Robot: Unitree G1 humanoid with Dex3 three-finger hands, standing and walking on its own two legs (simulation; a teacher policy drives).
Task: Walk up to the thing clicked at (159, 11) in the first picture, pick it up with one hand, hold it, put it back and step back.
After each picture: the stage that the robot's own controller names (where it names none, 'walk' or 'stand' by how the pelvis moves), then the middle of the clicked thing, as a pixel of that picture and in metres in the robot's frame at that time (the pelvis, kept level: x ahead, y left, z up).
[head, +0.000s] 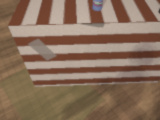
stand; out of the picture +0.96 -0.52 +0.06
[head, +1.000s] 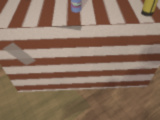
walk; out of the picture +0.90 -0.35 +0.09
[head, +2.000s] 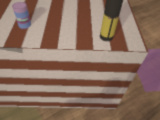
walk; (111, 16) +0.66 -0.06 +0.08
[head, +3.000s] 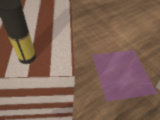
stand; (19, 35) +0.48 +0.25 +0.08
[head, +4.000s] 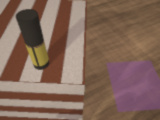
stand; (35, 43) +0.48 +0.21 +0.07
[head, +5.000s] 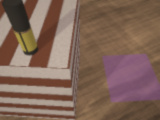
stand; (23, 29) +0.56 +0.28 +0.07
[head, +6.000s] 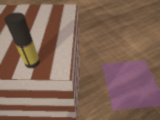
stand; (24, 43) +0.52 +0.27 +0.05
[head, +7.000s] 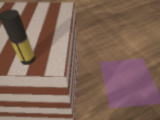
stand; (19, 40) +0.54 +0.29 +0.05
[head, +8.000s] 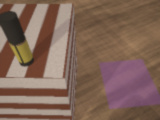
stand; (18, 42) +0.53 +0.30 +0.05
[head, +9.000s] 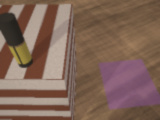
stand; (17, 43) +0.53 +0.30 +0.05
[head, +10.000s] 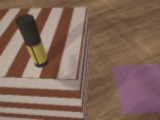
rise first; (34, 43) +0.53 +0.27 +0.06
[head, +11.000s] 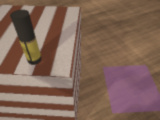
go down; (28, 40) +0.56 +0.26 +0.06
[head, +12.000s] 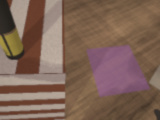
go down; (5, 29) +0.50 +0.25 +0.09
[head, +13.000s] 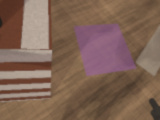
close in; out of the picture +0.55 +0.27 +0.13
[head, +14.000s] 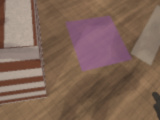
close; out of the picture +0.55 +0.29 +0.14
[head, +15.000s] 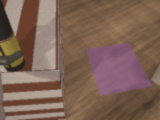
lift; (2, 37) +0.44 +0.23 +0.14
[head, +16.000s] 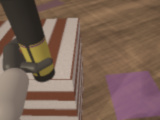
lift; (33, 42) +0.33 +0.15 +0.26
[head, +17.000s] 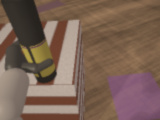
hold; (34, 43) +0.34 +0.15 +0.25
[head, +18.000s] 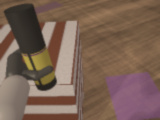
hold; (35, 52) +0.33 +0.15 +0.23
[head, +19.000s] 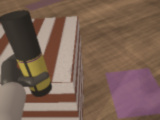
hold; (30, 58) +0.32 +0.17 +0.21
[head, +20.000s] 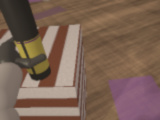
crouch; (28, 40) +0.34 +0.17 +0.27
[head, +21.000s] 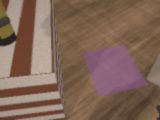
lower; out of the picture +0.50 +0.23 +0.23
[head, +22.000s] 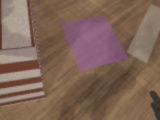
lower; out of the picture +0.55 +0.26 +0.14
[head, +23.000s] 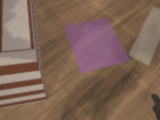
lower; out of the picture +0.54 +0.26 +0.14
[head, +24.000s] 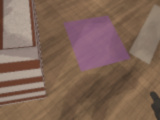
lower; out of the picture +0.54 +0.27 +0.15
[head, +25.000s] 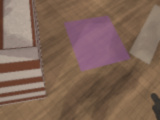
rest; out of the picture +0.54 +0.28 +0.14
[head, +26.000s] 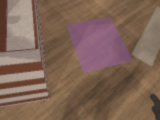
withdraw; out of the picture +0.53 +0.27 +0.14
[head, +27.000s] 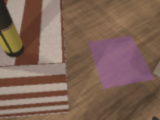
sink last; (2, 26) +0.50 +0.25 +0.11
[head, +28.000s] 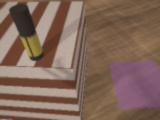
stand; (28, 35) +0.55 +0.29 +0.10
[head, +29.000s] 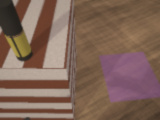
stand; (14, 33) +0.52 +0.27 +0.10
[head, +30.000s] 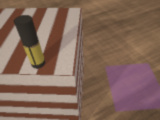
stand; (31, 44) +0.54 +0.26 +0.05
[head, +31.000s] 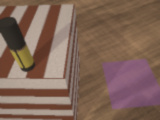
stand; (18, 47) +0.51 +0.30 +0.05
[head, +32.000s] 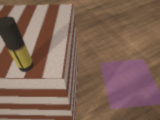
stand; (17, 47) +0.51 +0.30 +0.05
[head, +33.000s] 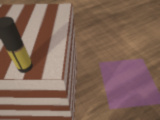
stand; (16, 48) +0.50 +0.30 +0.05
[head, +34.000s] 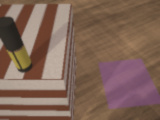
stand; (15, 47) +0.50 +0.30 +0.05
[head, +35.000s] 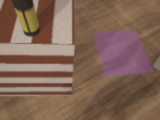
walk; (24, 7) +0.59 +0.24 +0.06
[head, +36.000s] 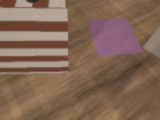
walk; out of the picture +0.82 +0.32 +0.07
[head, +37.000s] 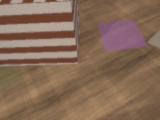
stand; out of the picture +1.12 +0.35 +0.07
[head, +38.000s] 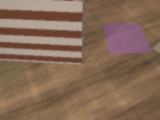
stand; out of the picture +1.10 +0.23 +0.06
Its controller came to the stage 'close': yes
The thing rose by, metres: 0.23
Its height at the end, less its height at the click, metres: +0.00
